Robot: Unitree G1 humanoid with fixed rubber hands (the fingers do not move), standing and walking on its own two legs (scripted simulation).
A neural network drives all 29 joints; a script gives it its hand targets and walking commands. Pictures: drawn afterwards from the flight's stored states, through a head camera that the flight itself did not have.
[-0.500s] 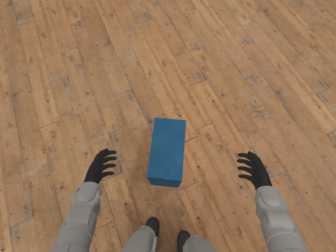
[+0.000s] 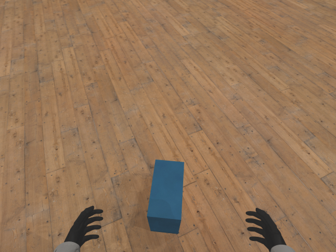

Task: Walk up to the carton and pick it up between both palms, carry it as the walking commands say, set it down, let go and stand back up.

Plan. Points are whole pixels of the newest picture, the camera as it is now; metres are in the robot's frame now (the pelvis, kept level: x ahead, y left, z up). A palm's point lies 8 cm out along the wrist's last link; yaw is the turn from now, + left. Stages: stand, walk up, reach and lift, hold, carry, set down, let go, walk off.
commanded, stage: let go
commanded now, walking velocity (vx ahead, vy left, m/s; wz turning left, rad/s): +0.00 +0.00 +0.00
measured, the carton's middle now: (167, 197) +0.46 +0.03 -0.63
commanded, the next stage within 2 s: stand in 0.20 s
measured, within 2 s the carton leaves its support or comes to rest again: neither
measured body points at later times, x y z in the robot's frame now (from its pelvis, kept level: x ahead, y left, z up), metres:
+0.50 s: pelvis +0.02 +0.01 +0.00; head +0.03 +0.02 +0.45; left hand +0.16 +0.30 -0.10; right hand +0.16 -0.28 -0.09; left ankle +0.01 +0.10 -0.74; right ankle -0.05 -0.09 -0.74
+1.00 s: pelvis +0.03 +0.02 +0.00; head +0.03 +0.02 +0.45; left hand +0.16 +0.31 -0.11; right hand +0.15 -0.29 -0.10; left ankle +0.01 +0.10 -0.74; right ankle -0.05 -0.09 -0.74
